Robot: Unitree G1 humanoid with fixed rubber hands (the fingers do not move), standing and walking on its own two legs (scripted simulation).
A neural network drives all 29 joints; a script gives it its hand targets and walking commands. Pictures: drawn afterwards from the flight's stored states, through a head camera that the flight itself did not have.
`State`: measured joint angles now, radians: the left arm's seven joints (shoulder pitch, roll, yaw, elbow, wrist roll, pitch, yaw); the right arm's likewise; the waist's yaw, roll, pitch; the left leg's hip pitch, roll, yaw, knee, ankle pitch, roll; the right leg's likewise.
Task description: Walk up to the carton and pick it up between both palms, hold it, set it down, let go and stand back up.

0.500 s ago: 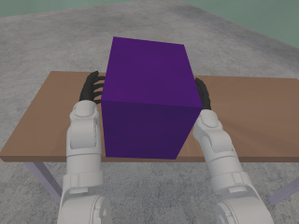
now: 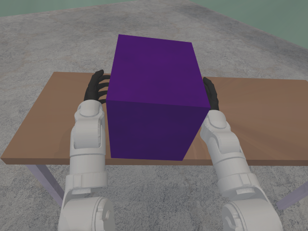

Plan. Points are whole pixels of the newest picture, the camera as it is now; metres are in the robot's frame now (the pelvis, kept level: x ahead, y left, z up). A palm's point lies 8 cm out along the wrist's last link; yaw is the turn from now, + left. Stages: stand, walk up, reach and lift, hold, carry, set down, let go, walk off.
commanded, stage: hold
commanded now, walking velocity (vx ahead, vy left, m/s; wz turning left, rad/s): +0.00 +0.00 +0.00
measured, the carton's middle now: (151, 99) +0.42 +0.01 +0.14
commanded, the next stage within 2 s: none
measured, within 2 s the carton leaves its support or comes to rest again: neither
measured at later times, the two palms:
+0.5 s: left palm (93, 102) +0.37 +0.15 +0.17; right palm (209, 110) +0.36 -0.14 +0.15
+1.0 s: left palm (93, 103) +0.37 +0.15 +0.17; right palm (209, 110) +0.36 -0.14 +0.15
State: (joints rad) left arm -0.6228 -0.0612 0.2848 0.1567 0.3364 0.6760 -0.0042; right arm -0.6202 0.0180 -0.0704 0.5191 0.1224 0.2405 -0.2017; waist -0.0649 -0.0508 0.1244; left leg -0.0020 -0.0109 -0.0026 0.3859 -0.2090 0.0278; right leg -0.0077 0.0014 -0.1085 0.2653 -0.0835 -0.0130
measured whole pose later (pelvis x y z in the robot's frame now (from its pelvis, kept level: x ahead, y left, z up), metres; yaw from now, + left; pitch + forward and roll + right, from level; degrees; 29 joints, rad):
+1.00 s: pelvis +0.00 +0.00 +0.00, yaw +0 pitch -10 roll -1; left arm -0.59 -0.06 0.28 0.12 0.33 0.68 -0.01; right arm -0.60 0.02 -0.05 0.49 0.14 0.24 -0.21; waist -0.07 -0.05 0.13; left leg 0.01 -0.01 0.00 0.39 -0.21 0.03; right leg 0.00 0.00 -0.11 0.27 -0.09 -0.01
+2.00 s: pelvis +0.01 +0.00 +0.00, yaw +0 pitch -11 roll -1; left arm -0.57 -0.07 0.27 0.05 0.35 0.71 -0.02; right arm -0.57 0.02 -0.04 0.43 0.13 0.25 -0.21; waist -0.07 -0.05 0.13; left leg 0.04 -0.01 -0.01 0.38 -0.23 0.02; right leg 0.03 0.01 -0.11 0.27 -0.10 -0.02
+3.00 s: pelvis +0.00 +0.00 +0.00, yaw +0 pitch -10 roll -1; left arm -0.62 -0.06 0.29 0.16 0.34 0.68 -0.01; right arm -0.63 0.02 -0.07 0.53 0.12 0.22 -0.21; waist -0.07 -0.05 0.13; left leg 0.01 -0.01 0.00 0.38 -0.21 0.03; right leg 0.00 0.00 -0.11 0.27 -0.09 -0.01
